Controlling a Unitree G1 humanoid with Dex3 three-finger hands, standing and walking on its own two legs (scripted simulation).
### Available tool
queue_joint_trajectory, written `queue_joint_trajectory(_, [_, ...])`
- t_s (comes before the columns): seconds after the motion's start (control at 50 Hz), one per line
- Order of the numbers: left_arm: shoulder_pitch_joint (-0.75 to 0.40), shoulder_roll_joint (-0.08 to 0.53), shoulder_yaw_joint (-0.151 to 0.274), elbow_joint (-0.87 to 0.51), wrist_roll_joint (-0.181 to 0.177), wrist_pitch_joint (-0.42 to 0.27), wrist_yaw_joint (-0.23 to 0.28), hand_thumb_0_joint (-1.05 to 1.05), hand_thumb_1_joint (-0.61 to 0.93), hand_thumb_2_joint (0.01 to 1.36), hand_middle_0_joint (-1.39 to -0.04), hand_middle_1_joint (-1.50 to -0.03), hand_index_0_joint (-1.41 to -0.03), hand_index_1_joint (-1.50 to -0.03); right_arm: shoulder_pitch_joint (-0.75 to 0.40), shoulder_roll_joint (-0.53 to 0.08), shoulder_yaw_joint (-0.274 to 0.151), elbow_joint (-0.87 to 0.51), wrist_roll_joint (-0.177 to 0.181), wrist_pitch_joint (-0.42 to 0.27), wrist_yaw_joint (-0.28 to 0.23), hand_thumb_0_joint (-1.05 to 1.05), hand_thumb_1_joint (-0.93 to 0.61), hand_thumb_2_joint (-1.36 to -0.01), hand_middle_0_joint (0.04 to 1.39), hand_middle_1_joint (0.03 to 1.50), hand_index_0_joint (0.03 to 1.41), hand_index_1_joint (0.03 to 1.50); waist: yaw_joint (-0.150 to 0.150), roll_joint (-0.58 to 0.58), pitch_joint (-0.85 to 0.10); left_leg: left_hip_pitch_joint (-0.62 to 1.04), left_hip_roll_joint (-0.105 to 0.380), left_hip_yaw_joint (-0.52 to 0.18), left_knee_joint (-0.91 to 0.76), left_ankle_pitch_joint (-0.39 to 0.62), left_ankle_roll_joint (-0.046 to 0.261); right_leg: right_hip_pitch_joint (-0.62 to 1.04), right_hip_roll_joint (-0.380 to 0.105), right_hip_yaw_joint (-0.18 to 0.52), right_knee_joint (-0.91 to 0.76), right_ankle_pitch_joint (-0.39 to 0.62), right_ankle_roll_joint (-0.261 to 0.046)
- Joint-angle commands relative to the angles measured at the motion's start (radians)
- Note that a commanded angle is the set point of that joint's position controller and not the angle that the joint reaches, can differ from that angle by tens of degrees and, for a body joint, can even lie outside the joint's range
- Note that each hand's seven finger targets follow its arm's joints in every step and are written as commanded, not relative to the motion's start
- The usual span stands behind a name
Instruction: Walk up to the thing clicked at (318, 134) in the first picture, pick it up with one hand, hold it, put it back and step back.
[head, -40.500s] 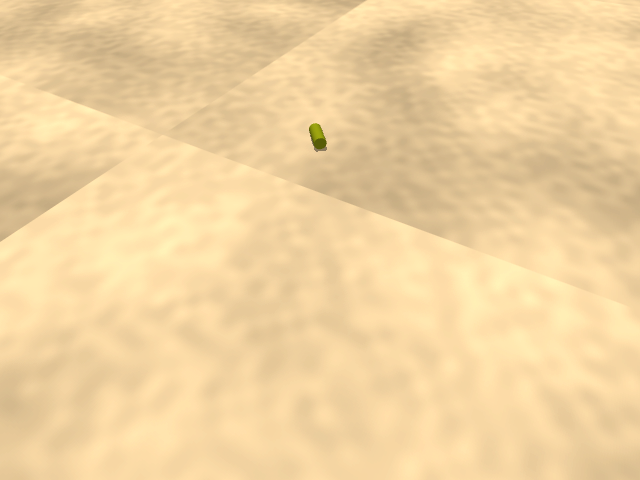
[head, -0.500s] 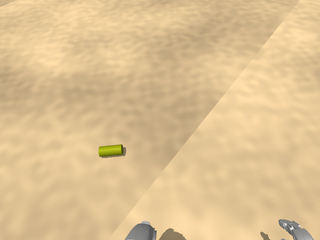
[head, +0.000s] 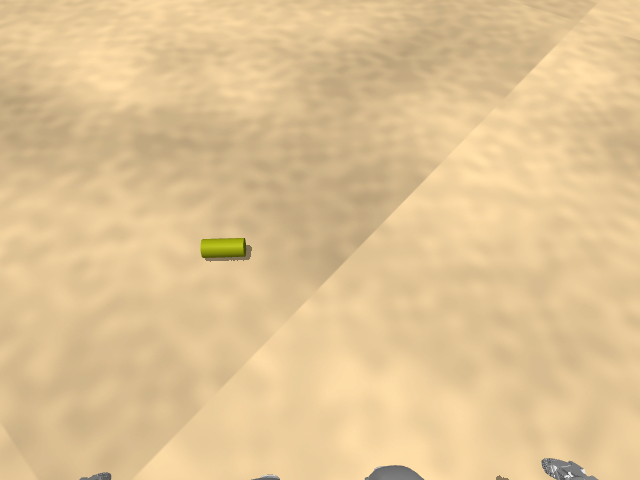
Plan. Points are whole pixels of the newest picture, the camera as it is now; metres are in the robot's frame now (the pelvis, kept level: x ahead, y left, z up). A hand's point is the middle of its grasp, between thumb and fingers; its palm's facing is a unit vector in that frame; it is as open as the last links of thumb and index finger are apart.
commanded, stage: step back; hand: left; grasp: from above
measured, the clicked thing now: (223, 247) +0.97 +0.36 -0.73
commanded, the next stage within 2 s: stand in 1.26 s
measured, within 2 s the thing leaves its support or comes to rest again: neither
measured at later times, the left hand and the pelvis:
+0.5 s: hand out of the picture -0.07 +0.29 -0.14, palm faces +0.04 -0.91 -0.41, open 7.4 cm; pelvis -0.12 +0.00 +0.00, yaw +2 degrees
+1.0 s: hand out of the picture -0.03 +0.26 -0.15, palm faces +0.06 -0.93 -0.37, open 7.4 cm; pelvis -0.07 -0.01 +0.00, yaw +3 degrees
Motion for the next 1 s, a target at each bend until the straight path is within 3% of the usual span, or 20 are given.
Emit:
queue_joint_trajectory(0.0, [0.033, 0.166, 0.041, -0.053, 0.006, -0.045, 0.008, 0.0, 0.9, 0.9, -0.2, -0.3, -0.2, -0.3, 0.022, -0.262, -0.077, -0.063, 0.0, -0.01, -0.02, 0.0, -0.9, -0.9, 0.2, 0.3, 0.2, 0.3, -0.044, 0.203, -0.242, 0.253, 0.218, -0.234, -0.13, 0.26, 0.189, 0.035, -0.051, -0.072, -0.409, 0.016, 0.005])
queue_joint_trajectory(0.06, [0.161, 0.18, 0.05, 0.024, 0.023, -0.064, 0.004, 0.0, 0.9, 0.9, -0.2, -0.3, -0.2, -0.3, -0.01, -0.267, -0.072, -0.06, 0.012, 0.009, -0.01, 0.0, -0.9, -0.9, 0.2, 0.3, 0.2, 0.3, 0.015, 0.157, -0.272, 0.073, 0.175, -0.19, -0.069, 0.026, 0.11, 0.283, -0.042, -0.084, -0.725, 0.197, -0.05])
queue_joint_trajectory(0.08, [0.173, 0.233, 0.069, 0.031, 0.038, -0.07, 0.003, 0.0, 0.9, 0.9, -0.2, -0.3, -0.2, -0.3, 0.0, -0.216, -0.06, -0.063, 0.012, 0.008, -0.008, 0.0, -0.9, -0.9, 0.2, 0.3, 0.2, 0.3, 0.015, 0.0, -0.236, -0.145, 0.085, -0.154, 0.044, -0.202, 0.045, 0.35, -0.157, 0.143, -0.741, 0.079, -0.091])
queue_joint_trajectory(0.1, [0.111, 0.336, 0.094, 0.006, 0.038, -0.063, 0.0, 0.0, 0.9, 0.9, -0.2, -0.3, -0.2, -0.3, -0.08, -0.178, -0.054, -0.084, 0.015, 0.003, -0.018, 0.0, -0.9, -0.9, 0.2, 0.3, 0.2, 0.3, 0.069, -0.231, -0.166, -0.198, -0.075, -0.093, 0.248, -0.343, -0.015, 0.119, -0.415, 0.418, -0.847, -0.043, -0.235])
queue_joint_trajectory(0.12, [0.013, 0.384, 0.1, -0.03, 0.039, -0.068, 0.007, 0.0, 0.9, 0.9, -0.2, -0.3, -0.2, -0.3, -0.094, -0.226, -0.074, -0.084, 0.01, 0.009, -0.025, 0.0, -0.9, -0.9, 0.2, 0.3, 0.2, 0.3, 0.056, -0.241, -0.081, -0.146, -0.034, -0.199, 0.464, -0.346, -0.043, -0.098, -0.539, 0.55, -0.901, -0.096, -0.323])
queue_joint_trajectory(0.18, [-0.107, 0.254, 0.072, -0.047, 0.034, -0.079, 0.012, 0.0, 0.9, 0.9, -0.2, -0.3, -0.2, -0.3, 0.027, -0.231, -0.075, -0.01, 0.03, -0.007, -0.015, 0.0, -0.9, -0.9, 0.2, 0.3, 0.2, 0.3, -0.034, -0.058, -0.074, -0.135, -0.102, -0.173, 0.548, -0.187, -0.042, -0.026, -0.317, 0.174, -0.769, 0.08, -0.204])
queue_joint_trajectory(0.3, [0.027, 0.267, 0.082, 0.002, 0.047, -0.085, -0.014, 0.0, 0.9, 0.9, -0.2, -0.3, -0.2, -0.3, -0.013, -0.205, -0.065, 0.001, 0.003, -0.05, 0.01, 0.0, -0.9, -0.9, 0.2, 0.3, 0.2, 0.3, 0.062, -0.197, -0.087, -0.121, -0.029, -0.043, 0.102, -0.332, -0.052, 0.173, -0.318, 0.196, -0.789, -0.238, -0.188])
queue_joint_trajectory(0.36, [0.021, 0.243, 0.053, 0.008, 0.038, -0.06, -0.025, 0.0, 0.9, 0.9, -0.2, -0.3, -0.2, -0.3, 0.107, -0.202, -0.082, 0.081, 0.005, -0.075, 0.006, 0.0, -0.9, -0.9, 0.2, 0.3, 0.2, 0.3, -0.007, -0.094, -0.122, 0.221, -0.063, 0.022, -0.228, -0.173, -0.015, 0.022, -0.232, 0.054, -0.636, -0.129, -0.14])
queue_joint_trajectory(0.38, [0.046, 0.192, 0.034, 0.004, 0.037, -0.056, -0.028, 0.0, 0.9, 0.9, -0.2, -0.3, -0.2, -0.3, 0.148, -0.232, -0.099, 0.098, -0.004, -0.082, 0.0, 0.0, -0.9, -0.9, 0.2, 0.3, 0.2, 0.3, -0.022, 0.044, -0.138, 0.352, 0.015, -0.139, -0.27, -0.252, 0.011, -0.127, -0.173, -0.016, -0.488, -0.129, -0.102])
queue_joint_trajectory(0.4, [-0.01, 0.14, 0.019, -0.02, 0.013, -0.061, -0.03, 0.0, 0.9, 0.9, -0.2, -0.3, -0.2, -0.3, 0.166, -0.322, -0.106, 0.089, -0.012, -0.087, -0.006, 0.0, -0.9, -0.9, 0.2, 0.3, 0.2, 0.3, -0.053, 0.251, -0.122, 0.273, 0.274, -0.593, -0.43, -0.679, 0.124, -0.279, -0.056, -0.113, -0.281, -0.083, -0.033])
queue_joint_trajectory(0.42, [-0.096, 0.237, 0.051, -0.016, 0.023, -0.063, -0.025, 0.0, 0.9, 0.9, -0.2, -0.3, -0.2, -0.3, 0.132, -0.385, -0.117, 0.072, -0.004, -0.09, -0.004, 0.0, -0.9, -0.9, 0.2, 0.3, 0.2, 0.3, -0.074, 0.153, -0.025, 0.045, 0.362, -0.688, -0.488, -0.795, 0.222, -0.219, -0.11, -0.008, -0.175, -0.045, -0.034])
queue_joint_trajectory(0.48, [0.021, 0.205, 0.045, 0.037, 0.008, -0.07, -0.04, 0.0, 0.9, 0.9, -0.2, -0.3, -0.2, -0.3, 0.038, -0.283, -0.08, 0.055, -0.005, -0.115, -0.014, 0.0, -0.9, -0.9, 0.2, 0.3, 0.2, 0.3, 0.004, 0.106, -0.077, 0.124, 0.217, -0.381, -0.372, -0.431, 0.133, -0.137, -0.125, -0.011, -0.192, 0.105, -0.038])
queue_joint_trajectory(0.58, [0.02, 0.196, 0.052, 0.048, 0.019, -0.071, -0.059, 0.0, 0.9, 0.9, -0.2, -0.3, -0.2, -0.3, 0.052, -0.292, -0.09, 0.049, -0.013, -0.097, -0.006, 0.0, -0.9, -0.9, 0.2, 0.3, 0.2, 0.3, -0.026, 0.208, -0.06, -0.019, 0.199, -0.277, -0.354, -0.443, 0.135, 0.041, -0.092, -0.099, -0.375, 0.071, -0.026])
queue_joint_trajectory(0.64, [0.116, 0.175, 0.058, 0.092, 0.026, -0.087, -0.048, 0.0, 0.9, 0.9, -0.2, -0.3, -0.2, -0.3, 0.019, -0.261, -0.081, 0.035, -0.002, -0.077, -0.002, 0.0, -0.9, -0.9, 0.2, 0.3, 0.2, 0.3, 0.032, 0.148, -0.102, -0.09, 0.147, -0.189, -0.192, -0.398, 0.098, 0.268, -0.048, -0.144, -0.618, 0.188, -0.045])
queue_joint_trajectory(0.66, [0.131, 0.191, 0.064, 0.097, 0.034, -0.098, -0.039, 0.0, 0.9, 0.9, -0.2, -0.3, -0.2, -0.3, 0.052, -0.208, -0.065, 0.035, 0.003, -0.073, -0.003, 0.0, -0.9, -0.9, 0.2, 0.3, 0.2, 0.3, 0.043, 0.058, -0.127, -0.146, 0.101, -0.137, -0.064, -0.34, 0.066, 0.379, -0.056, -0.094, -0.688, 0.182, -0.05])
queue_joint_trajectory(0.7, [0.155, 0.324, 0.093, 0.082, 0.04, -0.111, -0.028, 0.0, 0.9, 0.9, -0.2, -0.3, -0.2, -0.3, 0.027, -0.164, -0.051, 0.01, 0.006, -0.077, -0.015, 0.0, -0.9, -0.9, 0.2, 0.3, 0.2, 0.3, 0.077, -0.189, -0.112, -0.325, -0.053, -0.054, 0.327, -0.379, -0.009, 0.323, -0.43, 0.495, -0.901, -0.213, -0.211])
queue_joint_trajectory(0.72, [0.098, 0.336, 0.094, 0.052, 0.034, -0.117, -0.028, 0.0, 0.9, 0.9, -0.2, -0.3, -0.2, -0.3, 0.045, -0.224, -0.068, 0.025, 0.005, -0.081, -0.021, 0.0, -0.9, -0.9, 0.2, 0.3, 0.2, 0.3, 0.058, -0.106, -0.06, -0.275, -0.017, -0.131, 0.383, -0.356, -0.015, 0.217, -0.484, 0.534, -0.885, -0.16, -0.281])
queue_joint_trajectory(0.92, [-0.024, 0.236, 0.03, 0.043, 0.006, -0.111, -0.021, 0.0, 0.9, 0.9, -0.2, -0.3, -0.2, -0.3, 0.08, -0.162, -0.056, 0.101, 0.009, -0.084, -0.004, 0.0, -0.9, -0.9, 0.2, 0.3, 0.2, 0.3, -0.014, -0.122, -0.15, 0.128, -0.001, 0.047, -0.061, -0.041, -0.027, 0.072, -0.278, 0.025, -0.65, 0.461, -0.155])
queue_joint_trajectory(0.96, [0.005, 0.18, 0.004, 0.045, -0.001, -0.1, -0.019, 0.0, 0.9, 0.9, -0.2, -0.3, -0.2, -0.3, 0.083, -0.186, -0.059, 0.109, 0.008, -0.092, -0.017, 0.0, -0.9, -0.9, 0.2, 0.3, 0.2, 0.3, -0.023, -0.027, -0.198, 0.247, 0.047, -0.043, -0.159, 0.123, 0.0, 0.035, -0.228, -0.015, -0.529, 0.543, -0.091])
queue_joint_trajectory(0.98, [0.012, 0.144, -0.006, 0.041, -0.012, -0.095, -0.018, 0.0, 0.9, 0.9, -0.2, -0.3, -0.2, -0.3, 0.067, -0.228, -0.063, 0.106, 0.004, -0.099, -0.024, 0.0, -0.9, -0.9, 0.2, 0.3, 0.2, 0.3, -0.011, 0.084, -0.245, 0.233, 0.191, -0.218, -0.202, 0.214, 0.046, 0.045, -0.156, -0.054, -0.463, 0.457, -0.047])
